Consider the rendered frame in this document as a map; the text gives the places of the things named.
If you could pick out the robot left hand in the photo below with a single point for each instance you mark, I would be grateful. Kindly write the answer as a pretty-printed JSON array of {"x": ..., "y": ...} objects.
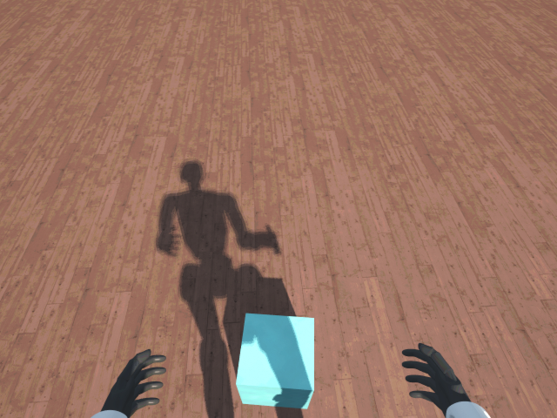
[{"x": 126, "y": 389}]

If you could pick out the robot right hand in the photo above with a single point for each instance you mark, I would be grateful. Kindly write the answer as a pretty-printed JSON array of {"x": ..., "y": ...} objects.
[{"x": 447, "y": 387}]

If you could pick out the carton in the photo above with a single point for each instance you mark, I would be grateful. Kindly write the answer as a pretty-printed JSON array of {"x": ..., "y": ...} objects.
[{"x": 276, "y": 362}]

